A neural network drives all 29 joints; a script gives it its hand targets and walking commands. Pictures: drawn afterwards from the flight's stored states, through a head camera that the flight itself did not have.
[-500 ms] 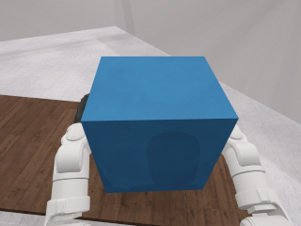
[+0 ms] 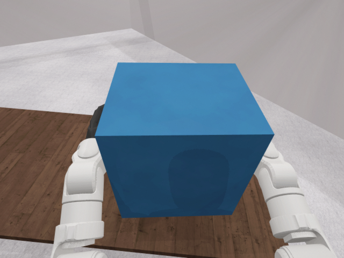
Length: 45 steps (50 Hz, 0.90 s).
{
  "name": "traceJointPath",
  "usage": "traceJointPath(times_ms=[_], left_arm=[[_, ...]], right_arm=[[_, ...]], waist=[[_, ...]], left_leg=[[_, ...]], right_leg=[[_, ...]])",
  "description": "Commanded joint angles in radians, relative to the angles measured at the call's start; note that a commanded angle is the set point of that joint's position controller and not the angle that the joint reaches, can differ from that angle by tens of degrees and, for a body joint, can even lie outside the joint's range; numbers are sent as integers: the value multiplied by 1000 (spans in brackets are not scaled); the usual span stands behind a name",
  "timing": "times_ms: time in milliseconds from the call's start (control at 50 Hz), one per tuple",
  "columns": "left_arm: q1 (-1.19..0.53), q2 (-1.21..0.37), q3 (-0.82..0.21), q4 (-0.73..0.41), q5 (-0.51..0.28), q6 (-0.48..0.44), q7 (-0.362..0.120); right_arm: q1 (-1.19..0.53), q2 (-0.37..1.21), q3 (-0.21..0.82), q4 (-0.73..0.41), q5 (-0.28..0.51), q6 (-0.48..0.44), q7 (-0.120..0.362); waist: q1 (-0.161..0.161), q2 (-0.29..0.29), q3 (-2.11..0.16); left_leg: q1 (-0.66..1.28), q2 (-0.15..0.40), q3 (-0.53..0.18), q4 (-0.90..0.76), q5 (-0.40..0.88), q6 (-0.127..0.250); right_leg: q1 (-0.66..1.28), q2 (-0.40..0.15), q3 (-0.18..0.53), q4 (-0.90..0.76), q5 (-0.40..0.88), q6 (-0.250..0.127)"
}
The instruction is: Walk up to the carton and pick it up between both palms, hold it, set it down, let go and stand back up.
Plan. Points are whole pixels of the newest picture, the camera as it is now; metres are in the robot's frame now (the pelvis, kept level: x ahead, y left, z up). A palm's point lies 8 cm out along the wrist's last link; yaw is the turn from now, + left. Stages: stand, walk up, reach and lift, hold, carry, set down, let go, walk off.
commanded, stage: hold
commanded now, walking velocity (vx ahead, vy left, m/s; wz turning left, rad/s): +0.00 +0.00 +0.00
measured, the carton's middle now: (177, 142) +0.36 +0.00 +0.14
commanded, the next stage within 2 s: none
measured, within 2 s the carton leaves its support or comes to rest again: neither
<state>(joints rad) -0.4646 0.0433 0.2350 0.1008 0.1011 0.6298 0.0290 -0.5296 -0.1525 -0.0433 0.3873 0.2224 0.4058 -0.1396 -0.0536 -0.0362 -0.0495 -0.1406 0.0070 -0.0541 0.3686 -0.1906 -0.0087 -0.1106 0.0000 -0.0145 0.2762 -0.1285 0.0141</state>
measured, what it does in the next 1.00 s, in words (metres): stands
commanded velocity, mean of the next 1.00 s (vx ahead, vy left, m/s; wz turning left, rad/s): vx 0.00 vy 0.00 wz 0.00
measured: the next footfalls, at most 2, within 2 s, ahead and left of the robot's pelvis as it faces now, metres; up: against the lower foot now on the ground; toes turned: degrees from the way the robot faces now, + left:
none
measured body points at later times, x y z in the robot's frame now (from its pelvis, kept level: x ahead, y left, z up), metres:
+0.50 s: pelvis +0.00 +0.00 +0.00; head -0.03 +0.03 +0.45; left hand +0.37 +0.18 +0.16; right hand +0.37 -0.18 +0.16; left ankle +0.01 +0.12 -0.75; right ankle +0.01 -0.13 -0.75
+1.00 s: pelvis +0.01 +0.00 +0.00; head -0.02 +0.02 +0.45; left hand +0.37 +0.18 +0.15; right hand +0.37 -0.18 +0.16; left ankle +0.01 +0.12 -0.75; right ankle +0.01 -0.13 -0.75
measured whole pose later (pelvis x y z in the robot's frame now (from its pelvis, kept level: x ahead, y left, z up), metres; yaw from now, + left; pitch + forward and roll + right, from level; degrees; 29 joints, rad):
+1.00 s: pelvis +0.01 +0.00 +0.00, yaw +0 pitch -2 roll -1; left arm -0.43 0.04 0.23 0.05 0.10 0.63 0.03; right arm -0.51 -0.16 -0.02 0.34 0.24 0.41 -0.15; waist -0.06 -0.03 -0.05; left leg -0.13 0.01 -0.06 0.37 -0.20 -0.01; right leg -0.10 0.00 -0.02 0.27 -0.14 0.01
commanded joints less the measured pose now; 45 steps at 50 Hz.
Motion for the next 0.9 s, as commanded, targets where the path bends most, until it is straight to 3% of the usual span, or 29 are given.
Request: traceJointPath(times_ms=[0, 20, 100, 140, 160, 180, 200, 260, 280, 340, 360, 380, 400, 420, 440, 460, 500, 620, 640, 660, 700, 720, 740, 760, 780, 820, 840, 860, 880], left_arm=[[-780, -563, -546, -159, -113, -56, -146], [-790, -575, -570, -198, -129, -59, -145], [-810, -572, -554, -173, -122, -66, -144], [-837, -580, -572, -174, -131, -70, -146], [-836, -584, -554, -146, -122, -68, -148], [-848, -577, -554, -149, -120, -69, -148], [-864, -562, -536, -119, -110, -70, -153], [-861, -587, -571, -174, -129, -77, -148], [-863, -595, -581, -207, -141, -82, -143], [-834, -576, -575, -194, -134, -82, -139], [-849, -591, -604, -259, -151, -86, -134], [-810, -567, -569, -190, -128, -72, -133], [-814, -579, -586, -250, -142, -72, -134], [-788, -554, -553, -194, -119, -58, -137], [-794, -561, -574, -239, -131, -59, -140], [-775, -545, -531, -143, -106, -48, -149], [-771, -557, -530, -143, -101, -47, -155], [-828, -594, -596, -222, -145, -70, -147], [-829, -592, -594, -241, -143, -72, -141], [-832, -586, -587, -216, -139, -67, -141], [-784, -580, -579, -199, -123, -63, -141], [-801, -576, -581, -206, -131, -64, -143], [-798, -575, -574, -211, -127, -65, -143], [-792, -578, -579, -196, -129, -63, -143], [-792, -587, -585, -231, -141, -67, -141], [-770, -603, -621, -256, -166, -74, -139], [-767, -583, -610, -274, -161, -77, -134], [-764, -586, -619, -286, -166, -75, -130], [-750, -578, -611, -299, -161, -72, -128]], right_arm=[[-880, 627, 429, -351, 94, -74, 118], [-861, 630, 414, -374, 97, -79, 118], [-916, 638, 422, -382, 101, -82, 120], [-926, 651, 430, -379, 100, -82, 118], [-953, 647, 429, -370, 92, -80, 120], [-926, 656, 409, -347, 85, -76, 120], [-933, 660, 406, -302, 73, -71, 121], [-935, 665, 415, -363, 86, -85, 119], [-950, 660, 432, -387, 101, -90, 118], [-927, 661, 444, -413, 108, -87, 110], [-929, 666, 461, -438, 124, -94, 110], [-909, 640, 440, -385, 124, -78, 109], [-889, 643, 447, -406, 122, -81, 110], [-884, 632, 434, -380, 121, -71, 110], [-865, 628, 439, -394, 120, -76, 108], [-865, 604, 419, -337, 104, -61, 109], [-854, 618, 396, -322, 89, -63, 116], [-914, 633, 416, -401, 100, -82, 121], [-898, 633, 432, -395, 112, -79, 121], [-882, 615, 419, -366, 101, -73, 124], [-886, 628, 434, -386, 108, -78, 124], [-854, 622, 420, -358, 97, -72, 120], [-885, 629, 438, -381, 108, -76, 124], [-858, 621, 416, -357, 94, -72, 123], [-887, 624, 435, -416, 115, -84, 123], [-884, 629, 444, -461, 115, -93, 115], [-879, 620, 466, -471, 132, -89, 113], [-878, 620, 477, -490, 131, -91, 109], [-878, 624, 490, -513, 144, -88, 107]], waist=[[6, 50, -441], [-19, 56, -482], [0, 60, -487], [-18, 56, -478], [9, 57, -465], [-17, 44, -449], [-5, 51, -419], [-21, 66, -512], [-1, 79, -571], [-12, 52, -553], [-10, 77, -605], [-6, 80, -530], [-6, 77, -563], [5, 66, -486], [-16, 67, -532], [0, 65, -424], [-7, 77, -413], [-25, 86, -504], [-11, 93, -514], [-26, 83, -483], [-4, 86, -484], [-23, 71, -457], [1, 82, -485], [-18, 77, -468], [-3, 79, -515], [-30, 57, -584], [-7, 63, -582], [-20, 55, -608], [-1, 52, -599]], left_leg=[[115, -62, 29, -52, 243, -23], [126, -59, 24, -46, 264, -30], [121, -64, 29, -39, 263, -28], [112, -66, 27, -39, 246, -28], [97, -65, 30, -44, 216, -23], [94, -68, 31, -56, 185, -14], [67, -68, 29, -62, 149, -11], [122, -68, 29, -41, 244, -24], [134, -68, 25, -25, 288, -31], [122, -74, 27, -22, 287, -31], [141, -70, 19, -5, 341, -41], [126, -65, 21, -15, 328, -41], [151, -64, 20, -15, 347, -41], [130, -62, 24, -26, 320, -36], [139, -62, 21, -25, 330, -41], [118, -63, 30, -46, 259, -31], [116, -59, 29, -53, 232, -31], [143, -61, 18, -23, 338, -48], [155, -58, 18, -22, 358, -48], [147, -60, 20, -27, 334, -49], [150, -59, 23, -26, 337, -47], [137, -61, 25, -30, 324, -43], [142, -60, 21, -31, 322, -42], [140, -60, 21, -34, 309, -45], [149, -58, 19, -24, 343, -45], [162, -59, 14, -5, 399, -46], [158, -60, 12, -3, 424, -49], [175, -65, 15, 3, 435, -52], [173, -67, 16, 5, 448, -50]], right_leg=[[162, 58, -6, -4, 198, 5], [167, 63, -15, -4, 205, 2], [167, 63, -12, 2, 213, 4], [165, 59, -11, 7, 201, 6], [149, 59, -9, 2, 156, 3], [147, 57, -13, -7, 135, 11], [155, 48, -7, -7, 112, 8], [168, 60, -15, 2, 191, 5], [187, 63, -11, 15, 235, 2], [201, 60, -10, 20, 274, 12], [208, 68, -15, 32, 300, 7], [183, 66, -11, 21, 273, 7], [198, 70, -14, 22, 286, 5], [176, 65, -11, 13, 261, 9], [197, 69, -21, 15, 270, 8], [144, 59, -9, -1, 196, 4], [146, 58, -13, -10, 155, -3], [167, 72, -21, 10, 225, -3], [163, 73, -19, 9, 234, -2], [145, 73, -21, 4, 212, -2], [171, 71, -20, 5, 236, -2], [155, 68, -15, 5, 231, -4], [172, 65, -14, 9, 227, -1], [157, 69, -18, 3, 213, 1], [171, 72, -15, 12, 244, -3], [202, 75, -19, 16, 330, 1], [204, 74, -14, 21, 351, 5], [214, 75, -12, 28, 377, 5], [213, 76, -12, 31, 402, 10]])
